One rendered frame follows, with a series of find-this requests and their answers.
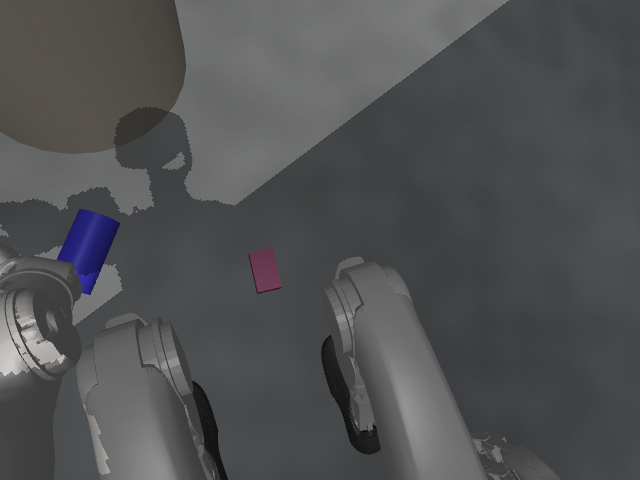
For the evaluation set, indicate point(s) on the left robot arm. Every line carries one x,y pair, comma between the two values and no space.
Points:
38,344

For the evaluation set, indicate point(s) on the right robot hand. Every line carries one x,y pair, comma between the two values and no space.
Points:
520,462

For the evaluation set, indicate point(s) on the left robot foot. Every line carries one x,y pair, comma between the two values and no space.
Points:
210,431

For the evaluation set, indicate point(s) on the left robot hand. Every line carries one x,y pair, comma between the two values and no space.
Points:
7,253

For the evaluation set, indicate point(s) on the right robot foot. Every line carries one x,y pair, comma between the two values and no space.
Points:
366,442

